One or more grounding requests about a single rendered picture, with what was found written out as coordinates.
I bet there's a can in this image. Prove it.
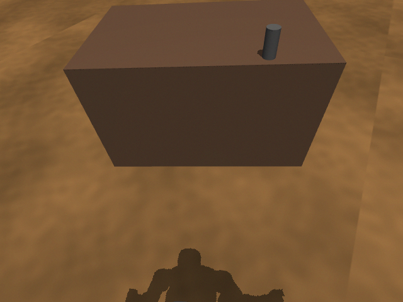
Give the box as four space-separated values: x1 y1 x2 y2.
262 24 281 60

